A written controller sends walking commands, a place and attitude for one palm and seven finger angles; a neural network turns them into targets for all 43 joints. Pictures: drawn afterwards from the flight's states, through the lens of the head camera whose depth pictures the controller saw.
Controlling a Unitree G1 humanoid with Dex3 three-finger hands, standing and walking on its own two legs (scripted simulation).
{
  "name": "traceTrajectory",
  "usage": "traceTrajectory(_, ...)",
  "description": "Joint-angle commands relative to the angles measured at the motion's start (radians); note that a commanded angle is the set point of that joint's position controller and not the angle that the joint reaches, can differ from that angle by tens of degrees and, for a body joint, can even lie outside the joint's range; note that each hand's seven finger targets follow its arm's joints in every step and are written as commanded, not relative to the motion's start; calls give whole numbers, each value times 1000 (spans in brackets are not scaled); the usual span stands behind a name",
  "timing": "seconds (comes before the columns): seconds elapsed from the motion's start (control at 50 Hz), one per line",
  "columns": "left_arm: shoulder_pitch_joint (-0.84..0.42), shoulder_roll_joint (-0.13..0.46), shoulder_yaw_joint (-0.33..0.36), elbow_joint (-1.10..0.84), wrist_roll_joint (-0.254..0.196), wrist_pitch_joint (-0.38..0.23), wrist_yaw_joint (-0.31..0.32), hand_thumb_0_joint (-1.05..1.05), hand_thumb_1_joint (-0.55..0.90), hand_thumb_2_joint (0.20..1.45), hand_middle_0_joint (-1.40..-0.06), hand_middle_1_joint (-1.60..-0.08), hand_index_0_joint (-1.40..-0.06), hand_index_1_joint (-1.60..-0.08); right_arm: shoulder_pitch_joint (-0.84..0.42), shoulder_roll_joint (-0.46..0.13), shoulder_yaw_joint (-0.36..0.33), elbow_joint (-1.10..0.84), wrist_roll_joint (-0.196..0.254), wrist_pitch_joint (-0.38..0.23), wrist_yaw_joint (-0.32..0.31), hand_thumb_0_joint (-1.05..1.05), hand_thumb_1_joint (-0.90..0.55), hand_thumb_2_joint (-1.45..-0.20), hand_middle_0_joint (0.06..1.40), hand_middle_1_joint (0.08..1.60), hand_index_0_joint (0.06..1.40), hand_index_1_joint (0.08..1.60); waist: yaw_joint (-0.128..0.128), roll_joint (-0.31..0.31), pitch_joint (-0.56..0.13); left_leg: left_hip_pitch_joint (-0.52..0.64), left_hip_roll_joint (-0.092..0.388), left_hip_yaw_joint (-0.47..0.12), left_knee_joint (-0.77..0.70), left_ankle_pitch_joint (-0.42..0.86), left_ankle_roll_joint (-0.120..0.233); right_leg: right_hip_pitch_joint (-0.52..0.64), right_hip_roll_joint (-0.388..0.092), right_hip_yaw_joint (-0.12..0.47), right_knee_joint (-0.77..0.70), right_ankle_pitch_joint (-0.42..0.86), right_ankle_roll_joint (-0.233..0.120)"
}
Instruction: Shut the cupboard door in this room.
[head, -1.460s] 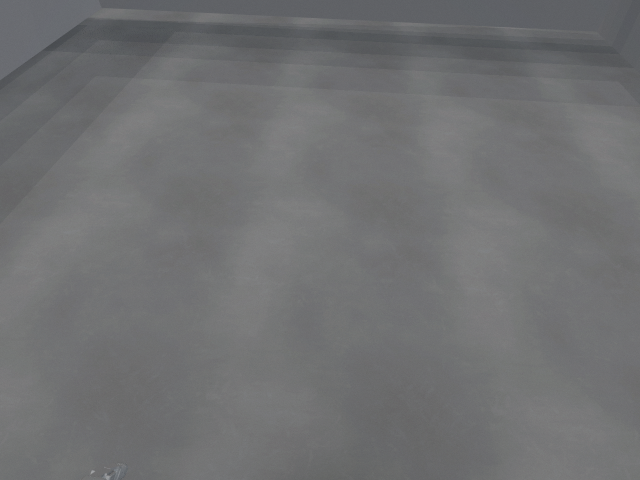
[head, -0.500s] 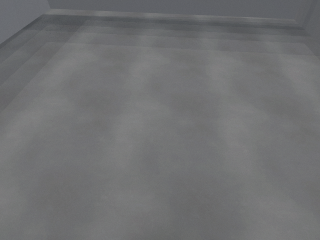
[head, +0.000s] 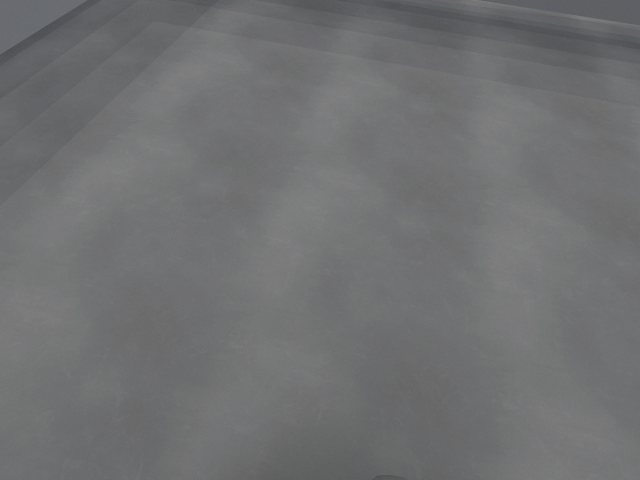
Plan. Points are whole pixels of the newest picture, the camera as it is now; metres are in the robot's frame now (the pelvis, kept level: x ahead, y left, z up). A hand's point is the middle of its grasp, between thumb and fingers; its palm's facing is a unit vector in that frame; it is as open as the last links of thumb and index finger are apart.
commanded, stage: turn or walk to find it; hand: left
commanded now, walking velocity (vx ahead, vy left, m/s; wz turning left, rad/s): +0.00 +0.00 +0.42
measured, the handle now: out of the picture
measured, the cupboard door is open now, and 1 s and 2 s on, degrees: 78 78 78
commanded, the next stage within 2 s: stand and wait in 1.06 s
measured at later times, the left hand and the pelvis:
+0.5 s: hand out of the picture -0.05 +0.18 -0.18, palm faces +0.26 -0.93 -0.24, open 7.4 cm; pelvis -0.04 -0.02 -0.01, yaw +15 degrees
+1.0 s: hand out of the picture -0.06 +0.20 -0.16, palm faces +0.45 -0.85 -0.28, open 7.4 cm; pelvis -0.06 -0.03 -0.01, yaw +27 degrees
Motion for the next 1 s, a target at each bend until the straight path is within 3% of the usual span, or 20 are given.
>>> traceTrajectory(0.0,-9,63,26,-95,-8,-34,5,0,900,900,-200,-300,-200,-300,47,-243,-76,-62,-8,-16,-22,0,-900,-900,200,300,200,300,-13,159,-140,162,237,-321,-142,294,161,-11,7,16,-118,-3,5)
traceTrajectory(0.1,112,73,38,-73,-10,-38,11,0,900,900,-200,-300,-200,-300,-9,-236,-90,-96,-5,0,-9,0,-900,-900,200,300,200,300,37,159,-146,9,158,-310,-119,97,87,233,34,-10,-452,173,-5)
traceTrajectory(0.12,148,104,46,-69,-4,-46,15,0,900,900,-200,-300,-200,-300,-19,-211,-88,-106,1,2,-4,0,-900,-900,200,300,200,300,54,107,-138,-101,118,-270,-61,6,46,354,-15,25,-575,232,-16)
traceTrajectory(0.14,163,185,64,-72,11,-54,22,0,900,900,-200,-300,-200,-300,-10,-148,-81,-125,7,5,2,0,-900,-900,200,300,200,300,60,-120,-115,-301,6,-120,162,-203,-27,446,-247,261,-697,94,-93)
traceTrajectory(0.16,115,238,67,-103,15,-49,22,0,900,900,-200,-300,-200,-300,-40,-139,-85,-151,-5,6,-1,0,-900,-900,200,300,200,300,69,-256,-42,-357,-51,14,410,-334,-67,283,-443,424,-754,99,-188)
traceTrajectory(0.2,10,189,57,-126,9,-57,21,0,900,900,-200,-300,-200,-300,-49,-168,-98,-122,-9,29,15,0,-900,-900,200,300,200,300,18,-183,33,-256,20,-6,645,-248,-56,26,-348,308,-768,31,-176)
traceTrajectory(0.24,-48,142,44,-138,13,-62,19,0,900,900,-200,-300,-200,-300,10,-157,-92,-93,-10,28,22,0,-900,-900,200,300,200,300,-25,-165,43,-251,45,40,708,-164,-70,56,-270,144,-702,206,-160)
traceTrajectory(0.36,130,179,52,-80,19,-66,15,0,900,900,-200,-300,-200,-300,-121,-126,-65,-118,1,18,20,0,-900,-900,200,300,200,300,60,-159,-11,-198,56,130,443,-252,-92,245,-297,63,-581,602,-192)
traceTrajectory(0.46,145,214,64,-59,19,-56,12,0,900,900,-200,-300,-200,-300,-95,-134,-53,-109,8,0,14,0,-900,-900,200,300,200,300,49,-200,-88,-5,34,196,114,-172,-71,277,-293,3,-444,771,-143)
traceTrajectory(0.48,126,209,66,-61,11,-53,11,0,900,900,-200,-300,-200,-300,-52,-153,-56,-98,7,-5,13,0,-900,-900,200,300,200,300,21,-171,-107,95,44,183,-11,-62,-61,230,-275,-31,-383,713,-104)
traceTrajectory(0.5,128,176,60,-74,4,-46,7,0,900,900,-200,-300,-200,-300,-8,-212,-68,-91,2,-17,13,0,-900,-900,200,300,200,300,-1,-19,-160,262,137,82,-96,146,-25,110,-225,-92,-239,556,-47)
traceTrajectory(0.52,126,110,45,-108,1,-42,-1,0,900,900,-200,-300,-200,-300,22,-311,-89,-93,-2,-21,12,0,-900,-900,200,300,200,300,-10,279,-166,388,395,-224,-110,510,87,-145,-100,-139,-37,-11,26)
traceTrajectory(0.54,57,103,35,-122,10,-28,8,0,900,900,-200,-300,-200,-300,75,-326,-97,-69,2,-19,1,0,-900,-900,200,300,200,300,-47,260,-165,306,442,-256,-133,572,162,-148,-80,-52,99,-163,25)
traceTrajectory(0.58,-2,113,46,-104,4,-24,4,0,900,900,-200,-300,-200,-300,8,-268,-80,-73,-4,-20,-18,0,-900,-900,200,300,200,300,-27,213,-91,204,358,-202,-136,458,163,-164,-94,18,181,-50,20)
traceTrajectory(0.66,60,94,46,-68,3,-25,-10,0,900,900,-200,-300,-200,-300,-63,-234,-67,-99,-2,-29,-20,0,-900,-900,200,300,200,300,14,150,-104,195,265,-101,-135,421,133,-107,-71,-7,114,56,33)
traceTrajectory(0.82,29,68,44,-102,-1,-28,-2,0,900,900,-200,-300,-200,-300,-45,-237,-81,-106,-11,-14,-14,0,-900,-900,200,300,200,300,1,154,-85,135,261,-217,-147,287,151,-1,-29,-7,-138,47,25)
traceTrajectory(0.9,106,70,48,-92,-5,-42,5,0,900,900,-200,-300,-200,-300,-71,-234,-87,-118,-8,-7,-7,0,-900,-900,200,300,200,300,43,128,-98,17,211,-224,-82,221,105,200,-2,-26,-401,198,13)
traceTrajectory(0.92,137,95,52,-88,-2,-51,8,0,900,900,-200,-300,-200,-300,-77,-218,-85,-122,-1,-7,-2,0,-900,-900,200,300,200,300,62,93,-101,-53,172,-200,-24,147,67,298,-30,-5,-531,280,9)
traceTrajectory(0.96,141,234,76,-107,18,-65,15,0,900,900,-200,-300,-200,-300,-62,-124,-73,-161,3,-8,4,0,-900,-900,200,300,200,300,70,-296,-79,-299,-40,47,374,-353,-53,357,-433,389,-692,348,-160)
traceTrajectory(0.98,121,220,76,-122,9,-62,18,0,900,900,-200,-300,-200,-300,-74,-172,-88,-154,-9,8,3,0,-900,-900,200,300,200,300,72,-246,-81,-260,9,-7,535,-365,-48,234,-440,355,-707,278,-200)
